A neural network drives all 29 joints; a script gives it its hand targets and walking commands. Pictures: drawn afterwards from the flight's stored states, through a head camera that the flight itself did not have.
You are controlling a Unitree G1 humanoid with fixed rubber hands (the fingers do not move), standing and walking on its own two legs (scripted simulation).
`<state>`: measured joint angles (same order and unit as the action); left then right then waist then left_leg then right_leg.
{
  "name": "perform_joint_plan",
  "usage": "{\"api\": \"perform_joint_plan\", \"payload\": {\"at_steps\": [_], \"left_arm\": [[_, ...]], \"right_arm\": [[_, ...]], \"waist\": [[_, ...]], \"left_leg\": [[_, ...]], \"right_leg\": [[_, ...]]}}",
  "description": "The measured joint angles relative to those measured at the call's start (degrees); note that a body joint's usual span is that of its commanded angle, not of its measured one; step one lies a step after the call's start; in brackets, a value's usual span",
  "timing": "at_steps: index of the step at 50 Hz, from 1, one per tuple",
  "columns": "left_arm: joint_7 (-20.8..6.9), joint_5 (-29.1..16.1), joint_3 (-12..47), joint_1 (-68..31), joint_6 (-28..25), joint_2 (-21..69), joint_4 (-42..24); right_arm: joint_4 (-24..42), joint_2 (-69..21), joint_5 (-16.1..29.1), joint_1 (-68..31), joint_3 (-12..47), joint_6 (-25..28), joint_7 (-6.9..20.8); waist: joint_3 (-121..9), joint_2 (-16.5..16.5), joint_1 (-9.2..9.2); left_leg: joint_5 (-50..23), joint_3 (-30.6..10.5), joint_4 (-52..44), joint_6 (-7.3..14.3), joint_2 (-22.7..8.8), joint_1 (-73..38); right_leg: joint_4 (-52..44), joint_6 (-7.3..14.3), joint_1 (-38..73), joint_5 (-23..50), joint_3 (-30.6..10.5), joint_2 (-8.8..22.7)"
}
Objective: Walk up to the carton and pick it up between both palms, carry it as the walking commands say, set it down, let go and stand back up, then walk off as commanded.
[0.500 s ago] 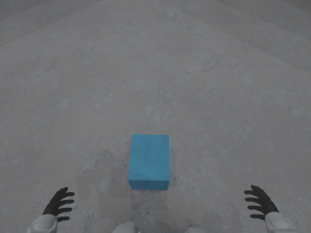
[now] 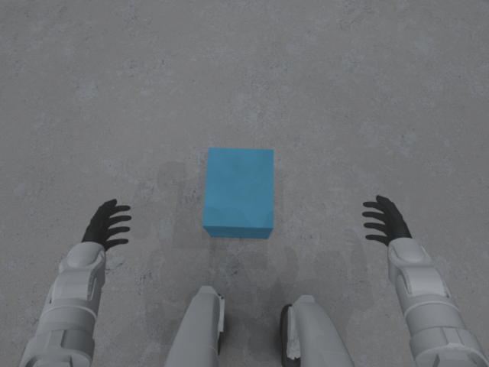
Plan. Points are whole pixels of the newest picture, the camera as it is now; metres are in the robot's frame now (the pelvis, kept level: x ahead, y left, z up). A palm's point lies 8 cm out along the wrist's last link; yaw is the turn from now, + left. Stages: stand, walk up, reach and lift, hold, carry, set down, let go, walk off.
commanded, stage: reach and lift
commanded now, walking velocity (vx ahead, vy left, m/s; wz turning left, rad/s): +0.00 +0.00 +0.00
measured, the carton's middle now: (240, 196) +0.52 +0.06 -0.60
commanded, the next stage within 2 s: none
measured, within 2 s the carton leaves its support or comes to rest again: neither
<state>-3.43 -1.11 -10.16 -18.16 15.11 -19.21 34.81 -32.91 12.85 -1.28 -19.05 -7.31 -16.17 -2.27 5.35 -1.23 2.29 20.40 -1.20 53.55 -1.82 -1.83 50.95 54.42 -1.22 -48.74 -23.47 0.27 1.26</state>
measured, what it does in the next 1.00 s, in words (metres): lowers itself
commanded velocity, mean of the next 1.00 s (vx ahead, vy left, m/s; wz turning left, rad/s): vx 0.00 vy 0.00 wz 0.00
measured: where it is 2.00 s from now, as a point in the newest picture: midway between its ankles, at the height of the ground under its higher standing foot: (250, 343)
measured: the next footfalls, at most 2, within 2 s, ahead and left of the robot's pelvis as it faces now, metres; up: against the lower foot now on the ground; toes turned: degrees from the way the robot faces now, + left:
none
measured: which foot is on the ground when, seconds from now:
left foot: down 0.00-1.00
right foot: down 0.00-1.00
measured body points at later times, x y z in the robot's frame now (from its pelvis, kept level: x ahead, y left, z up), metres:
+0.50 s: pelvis -0.05 +0.02 -0.04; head +0.25 +0.04 +0.29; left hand +0.44 +0.27 -0.16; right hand +0.45 -0.17 -0.16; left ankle +0.05 +0.14 -0.68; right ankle +0.02 -0.13 -0.68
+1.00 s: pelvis -0.05 +0.00 -0.05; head +0.34 +0.01 +0.15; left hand +0.51 +0.23 -0.22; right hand +0.51 -0.15 -0.23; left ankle +0.05 +0.14 -0.67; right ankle +0.02 -0.13 -0.68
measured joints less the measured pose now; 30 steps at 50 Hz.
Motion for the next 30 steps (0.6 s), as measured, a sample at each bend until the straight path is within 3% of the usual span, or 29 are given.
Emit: {"api": "perform_joint_plan", "payload": {"at_steps": [16,30], "left_arm": [[1.53,-1.17,-3.63,-27.25,2.61,-1.42,7.36],[3.69,-1.64,-4.59,-45.88,-0.61,-0.49,13.48]], "right_arm": [[-5.42,1.0,3.48,-27.6,-2.53,-3.51,-2.24],[-11.78,1.79,3.31,-43.22,-7.62,1.63,-2.71]], "waist": [[2.65,-0.12,-0.57],[1.39,-0.29,-0.95]], "left_leg": [[-3.87,0.74,4.9,1.01,0.0,19.2],[-4.67,0.72,6.27,1.99,0.91,30.92]], "right_leg": [[4.8,-0.92,-19.45,4.22,-1.2,-0.21],[5.61,-1.79,-30.57,4.99,-1.27,0.61]]}}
